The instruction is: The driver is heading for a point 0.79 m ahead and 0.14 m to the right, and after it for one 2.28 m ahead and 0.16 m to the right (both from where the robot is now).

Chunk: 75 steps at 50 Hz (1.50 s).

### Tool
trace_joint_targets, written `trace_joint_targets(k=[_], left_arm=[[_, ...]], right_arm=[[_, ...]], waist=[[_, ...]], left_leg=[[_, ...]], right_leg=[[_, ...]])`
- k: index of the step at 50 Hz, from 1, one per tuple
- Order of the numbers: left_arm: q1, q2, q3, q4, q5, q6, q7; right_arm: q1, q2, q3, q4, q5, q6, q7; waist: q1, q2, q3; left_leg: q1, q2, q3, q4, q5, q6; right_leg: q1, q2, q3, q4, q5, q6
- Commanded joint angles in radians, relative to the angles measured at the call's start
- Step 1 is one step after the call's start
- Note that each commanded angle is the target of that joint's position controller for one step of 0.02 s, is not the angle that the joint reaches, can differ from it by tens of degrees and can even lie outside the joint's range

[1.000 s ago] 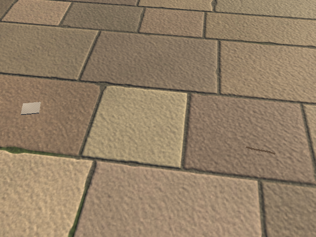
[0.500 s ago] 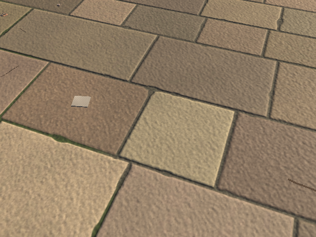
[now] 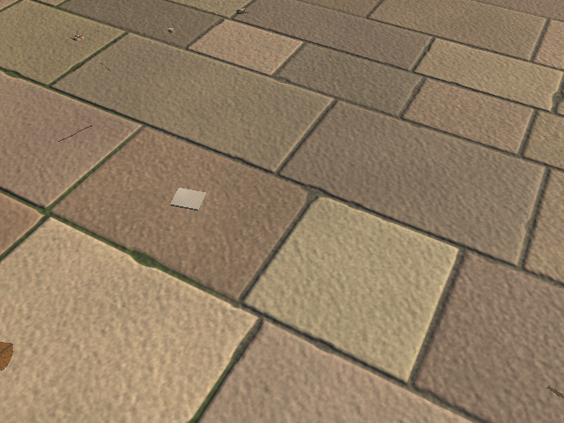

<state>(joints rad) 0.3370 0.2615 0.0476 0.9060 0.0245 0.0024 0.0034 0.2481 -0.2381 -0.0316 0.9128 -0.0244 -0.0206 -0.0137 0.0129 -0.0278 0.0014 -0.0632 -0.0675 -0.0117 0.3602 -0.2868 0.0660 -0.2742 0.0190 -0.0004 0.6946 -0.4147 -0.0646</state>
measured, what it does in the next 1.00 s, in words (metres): walks ahead, turning right: right foot, then left foot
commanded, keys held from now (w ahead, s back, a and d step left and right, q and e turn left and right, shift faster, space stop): w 0.08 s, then e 0.54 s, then w+e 0.04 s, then w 0.34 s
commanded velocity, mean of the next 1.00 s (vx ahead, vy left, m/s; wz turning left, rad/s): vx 0.21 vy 0.00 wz -0.30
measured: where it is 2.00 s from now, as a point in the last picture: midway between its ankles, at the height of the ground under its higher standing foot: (384, 356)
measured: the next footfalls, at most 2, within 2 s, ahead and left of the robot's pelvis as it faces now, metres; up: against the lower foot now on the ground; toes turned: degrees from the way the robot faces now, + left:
right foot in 0.32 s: +0.26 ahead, -0.11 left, +0.00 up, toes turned -6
left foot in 0.90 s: +0.28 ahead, +0.06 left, +0.00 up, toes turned -22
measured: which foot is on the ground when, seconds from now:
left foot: down 0.00-0.30, up 0.32-0.88, down 0.90-1.00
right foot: up 0.00-0.30, down 0.32-0.90, up 0.92-1.00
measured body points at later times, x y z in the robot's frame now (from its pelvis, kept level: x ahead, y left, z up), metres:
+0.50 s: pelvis +0.14 -0.05 -0.01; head +0.18 -0.07 +0.44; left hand +0.28 +0.21 -0.13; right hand +0.19 -0.31 -0.15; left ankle +0.13 +0.10 -0.66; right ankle +0.22 -0.11 -0.74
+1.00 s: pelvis +0.25 -0.03 +0.01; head +0.25 -0.01 +0.46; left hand +0.43 +0.18 -0.13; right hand +0.20 -0.30 -0.11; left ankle +0.24 +0.07 -0.74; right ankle +0.23 -0.13 -0.70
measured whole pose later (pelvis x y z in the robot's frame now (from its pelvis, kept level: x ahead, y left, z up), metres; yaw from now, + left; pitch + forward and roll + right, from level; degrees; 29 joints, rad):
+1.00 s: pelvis +0.25 -0.03 +0.01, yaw -20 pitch +2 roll -1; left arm 0.26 0.27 0.06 0.83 0.03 -0.02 -0.02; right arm 0.34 -0.25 -0.03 0.88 -0.03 -0.05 -0.02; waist -0.01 -0.03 -0.05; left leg -0.14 -0.04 -0.03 0.35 -0.25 0.05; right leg -0.45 0.13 0.11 0.82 -0.31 -0.06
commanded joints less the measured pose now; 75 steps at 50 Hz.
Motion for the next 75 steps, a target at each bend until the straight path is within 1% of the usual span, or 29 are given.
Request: trace_joint_targets(k=[1,9,14,15,16,17,18,19,20,21,25,31,39,43,44,46,47,48,50,55,61,63,65,66,67,68,70,72,75], left_arm=[[-0.177,0.115,0.028,-0.116,0.002,-0.044,-0.019],[-0.247,0.019,-0.005,-0.137,0.002,-0.035,-0.046],[-0.055,0.085,0.018,-0.082,0.004,-0.039,-0.03],[0.036,0.106,0.029,-0.053,0.014,-0.049,-0.025],[0.108,0.193,0.051,-0.048,0.024,-0.057,-0.018],[0.081,0.291,0.066,-0.077,0.014,-0.053,-0.019],[0.089,0.254,0.067,-0.066,-0.051,-0.043,-0.025],[-0.02,0.231,0.066,-0.092,-0.047,-0.028,-0.013],[-0.084,0.149,0.045,-0.109,-0.036,-0.017,-0.01],[-0.125,0.124,0.036,-0.116,-0.026,-0.008,-0.004],[-0.115,0.141,0.043,-0.113,-0.009,-0.008,-0.005],[-0.09,0.162,0.057,-0.13,-0.009,0.017,0.001],[-0.028,0.156,0.06,-0.109,0.004,0.006,0.0],[-0.079,0.141,0.055,-0.112,-0.001,0.009,-0.005],[-0.096,0.119,0.05,-0.12,-0.004,0.006,-0.001],[-0.116,0.017,0.019,-0.167,-0.022,-0.027,-0.008],[-0.17,0.092,0.033,-0.175,0.008,-0.039,-0.013],[-0.151,0.112,0.038,-0.165,0.01,-0.048,-0.026],[-0.113,0.12,0.04,-0.131,0.02,-0.05,-0.042],[-0.28,0.056,0.011,-0.181,0.023,-0.04,-0.056],[-0.433,0.032,-0.013,-0.235,0.007,-0.042,-0.059],[-0.377,0.05,-0.008,-0.225,0.004,-0.048,-0.046],[-0.146,0.093,0.013,-0.15,0.009,-0.063,-0.021],[0.019,0.152,0.033,-0.113,0.027,-0.077,-0.004],[0.138,0.256,0.055,-0.108,0.052,-0.079,0.009],[0.129,0.251,0.058,-0.094,0.024,-0.065,0.005],[-0.062,0.105,0.021,-0.116,0.007,-0.069,-0.004],[-0.097,0.052,0.006,-0.104,0.005,-0.085,0.0],[-0.063,0.053,0.008,-0.076,-0.006,-0.113,0.001]], right_arm=[[0.12,-0.151,-0.036,0.013,0.001,-0.027,0.004],[0.13,-0.107,-0.008,0.061,0.001,-0.055,0.005],[0.092,-0.164,-0.017,0.06,0.012,-0.047,-0.022],[0.085,-0.171,-0.019,0.055,0.017,-0.045,-0.024],[0.116,-0.146,-0.013,0.026,0.016,-0.047,-0.024],[0.229,-0.044,0.004,-0.001,0.034,-0.039,-0.02],[0.194,-0.126,-0.017,0.012,-0.011,-0.021,-0.016],[0.157,-0.108,-0.013,-0.014,0.002,-0.014,-0.012],[0.082,-0.122,-0.013,-0.023,-0.009,-0.012,-0.012],[0.045,-0.13,-0.019,-0.037,-0.009,-0.003,-0.01],[0.075,-0.088,-0.014,-0.047,-0.012,0.04,-0.01],[-0.069,-0.117,-0.027,-0.114,-0.008,0.061,-0.018],[-0.1,-0.108,-0.016,-0.148,-0.01,0.012,0.006],[0.04,-0.088,-0.007,-0.112,0.006,-0.013,0.0],[0.096,-0.097,-0.009,-0.095,0.004,-0.021,-0.011],[0.166,-0.244,-0.037,-0.095,-0.013,-0.03,-0.028],[0.139,-0.258,-0.054,-0.072,-0.022,-0.033,-0.026],[0.085,-0.208,-0.045,-0.082,-0.006,-0.042,-0.017],[0.062,-0.163,-0.035,-0.086,0.009,-0.057,-0.001],[0.201,-0.117,-0.029,-0.02,0.012,-0.071,0.013],[0.29,-0.141,-0.034,0.028,0.005,-0.068,0.009],[0.269,-0.155,-0.036,0.033,0.006,-0.065,0.006],[0.233,-0.17,-0.038,0.033,0.018,-0.064,0.007],[0.214,-0.152,-0.033,0.014,0.026,-0.068,0.01],[0.27,-0.022,-0.004,-0.032,0.05,-0.068,0.015],[0.291,-0.107,-0.031,-0.013,0.037,-0.056,0.005],[0.177,-0.094,-0.036,-0.023,0.018,-0.048,0.015],[0.171,-0.072,-0.04,-0.013,-0.002,-0.028,0.029],[0.138,-0.041,-0.042,-0.03,-0.007,0.0,0.049]], waist=[[-0.068,0.123,0.174],[-0.032,0.144,0.128],[0.053,0.133,0.001],[0.097,0.103,-0.045],[0.108,-0.026,-0.129],[0.019,-0.214,-0.279],[0.027,-0.014,-0.296],[0.009,-0.089,-0.206],[0.005,0.001,-0.081],[-0.014,-0.018,-0.018],[-0.044,-0.017,-0.055],[0.008,-0.064,-0.032],[0.034,-0.075,-0.037],[-0.052,-0.054,0.001],[-0.08,-0.021,0.02],[-0.088,0.231,0.014],[-0.062,0.12,0.125],[-0.02,0.09,0.136],[-0.002,0.127,0.091],[-0.063,0.136,0.092],[-0.105,0.165,0.101],[-0.059,0.166,0.082],[0.059,0.122,-0.037],[0.13,0.079,-0.144],[0.132,-0.142,-0.318],[0.115,-0.159,-0.338],[0.043,-0.049,-0.044],[-0.003,-0.072,0.034],[-0.032,-0.057,0.045]], left_leg=[[0.199,0.354,-0.403,-0.26,-0.184,0.181],[-0.009,0.217,0.015,-0.167,0.725,0.089],[0.03,0.238,0.053,0.176,0.991,0.032],[-0.022,0.208,0.077,0.358,0.867,0.012],[-0.184,0.138,0.122,0.662,0.454,-0.023],[-0.414,-0.046,0.087,1.014,-0.346,-0.053],[-0.369,0.03,-0.058,1.046,-0.289,-0.051],[-0.459,0.039,-0.035,1.068,-0.242,-0.052],[-0.475,0.088,-0.04,0.977,-0.184,-0.054],[-0.449,0.105,-0.041,0.898,-0.155,-0.054],[-0.352,0.083,-0.019,0.746,-0.09,-0.077],[-0.467,0.079,-0.051,0.601,-0.042,-0.113],[-0.403,0.055,-0.019,0.394,-0.115,-0.086],[-0.091,0.019,0.027,0.06,-0.062,-0.007],[0.034,0.043,-0.003,-0.041,-0.043,0.015],[0.183,0.441,-0.578,-0.277,-0.481,0.121],[0.055,0.467,-0.624,-0.283,-0.495,0.167],[0.036,0.406,-0.54,-0.27,-0.431,0.148],[0.056,0.3,-0.358,-0.264,-0.225,0.097],[0.083,0.245,-0.198,-0.249,0.154,0.118],[0.072,0.256,-0.14,-0.176,0.482,0.106],[0.059,0.275,-0.153,-0.106,0.655,0.092],[0.006,0.231,-0.106,0.144,0.842,0.057],[-0.169,0.187,-0.081,0.36,0.629,0.039],[-0.462,0.064,-0.003,0.702,0.034,0.001],[-0.528,0.023,-0.052,0.856,-0.217,0.016],[-0.555,0.124,-0.067,0.849,-0.061,0.03],[-0.495,0.154,-0.052,0.791,-0.013,0.019],[-0.523,0.155,-0.032,0.778,0.042,0.008]], right_leg=[[-0.516,-0.069,0.017,0.223,0.001,-0.001],[-0.255,-0.037,-0.092,0.068,0.249,0.036],[0.033,0.053,-0.107,-0.11,0.303,-0.04],[0.155,0.054,-0.088,-0.199,0.385,-0.059],[0.331,-0.133,0.125,-0.207,0.677,-0.111],[0.497,-0.443,0.58,-0.233,1.157,-0.313],[0.405,-0.388,0.533,-0.233,1.199,-0.322],[0.308,-0.38,0.495,-0.296,0.842,-0.348],[0.162,-0.306,0.429,-0.372,0.618,-0.29],[0.062,-0.24,0.372,-0.41,0.517,-0.24],[-0.036,-0.159,0.292,-0.426,0.503,-0.19],[0.001,-0.142,0.422,-0.479,0.076,-0.153],[0.069,-0.144,0.509,-0.51,-0.167,-0.176],[-0.111,-0.086,0.466,-0.46,-0.22,-0.138],[-0.215,-0.04,0.429,-0.396,-0.237,-0.097],[-0.5,0.16,0.128,0.07,-0.125,-0.017],[-0.555,0.083,0.166,0.159,0.0,-0.018],[-0.537,0.052,0.176,0.192,0.077,-0.007],[-0.492,0.037,0.123,0.241,0.158,0.029],[-0.512,-0.04,-0.013,0.198,0.251,0.075],[-0.326,-0.021,-0.095,-0.068,0.253,0.043],[-0.193,0.01,-0.094,-0.123,0.23,0.012],[0.131,0.044,-0.086,-0.228,0.272,-0.029],[0.4,-0.084,0.036,-0.239,0.226,-0.061],[0.692,-0.421,0.443,-0.284,0.062,-0.126],[0.587,-0.493,0.678,-0.409,0.029,-0.177],[0.297,-0.38,0.387,-0.471,0.042,-0.129],[0.157,-0.299,0.203,-0.519,0.196,-0.08],[0.145,-0.278,0.071,-0.545,0.378,-0.078]])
